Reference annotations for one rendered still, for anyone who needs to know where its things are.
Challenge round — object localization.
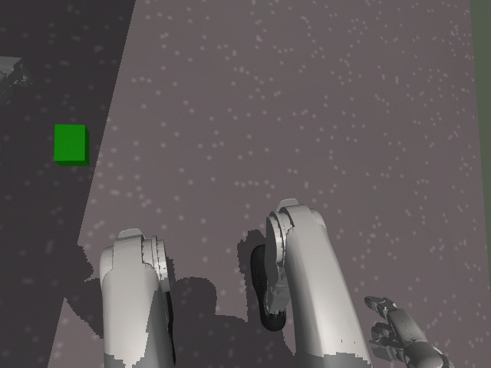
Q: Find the right robot hand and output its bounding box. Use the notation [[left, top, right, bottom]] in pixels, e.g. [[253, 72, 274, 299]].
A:
[[364, 297, 429, 363]]

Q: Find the right robot arm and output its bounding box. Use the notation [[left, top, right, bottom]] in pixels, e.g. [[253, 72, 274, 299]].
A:
[[403, 341, 454, 368]]

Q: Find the right robot foot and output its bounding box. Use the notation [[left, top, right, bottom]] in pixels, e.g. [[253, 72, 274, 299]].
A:
[[250, 245, 286, 331]]

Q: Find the left robot hand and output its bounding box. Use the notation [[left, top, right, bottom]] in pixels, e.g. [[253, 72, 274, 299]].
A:
[[0, 56, 35, 165]]

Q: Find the small box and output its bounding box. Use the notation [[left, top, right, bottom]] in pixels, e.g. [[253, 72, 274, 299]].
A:
[[54, 124, 90, 166]]

